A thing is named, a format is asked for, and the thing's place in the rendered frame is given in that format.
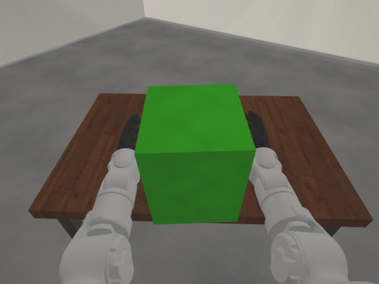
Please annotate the right robot forearm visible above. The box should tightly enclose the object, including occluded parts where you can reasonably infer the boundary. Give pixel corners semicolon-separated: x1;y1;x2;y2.
249;147;348;268

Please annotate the table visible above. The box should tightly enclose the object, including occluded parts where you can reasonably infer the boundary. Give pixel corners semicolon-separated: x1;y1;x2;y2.
28;93;373;238

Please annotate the carton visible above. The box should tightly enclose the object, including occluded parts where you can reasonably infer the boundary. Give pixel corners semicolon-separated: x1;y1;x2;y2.
134;84;256;225

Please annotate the robot right upper arm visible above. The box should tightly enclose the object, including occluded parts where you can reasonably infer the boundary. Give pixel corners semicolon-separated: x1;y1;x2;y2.
270;230;375;284

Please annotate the left robot forearm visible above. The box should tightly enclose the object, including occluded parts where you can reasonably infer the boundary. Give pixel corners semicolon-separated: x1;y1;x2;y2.
59;149;140;282

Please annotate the robot left hand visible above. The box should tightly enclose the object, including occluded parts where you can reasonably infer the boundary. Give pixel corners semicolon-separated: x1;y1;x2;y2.
117;114;141;151

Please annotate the robot left upper arm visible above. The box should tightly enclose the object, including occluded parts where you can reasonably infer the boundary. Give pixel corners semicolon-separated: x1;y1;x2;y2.
60;233;134;284

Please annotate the robot right hand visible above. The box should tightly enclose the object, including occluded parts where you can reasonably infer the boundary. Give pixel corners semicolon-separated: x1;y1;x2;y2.
245;111;270;149

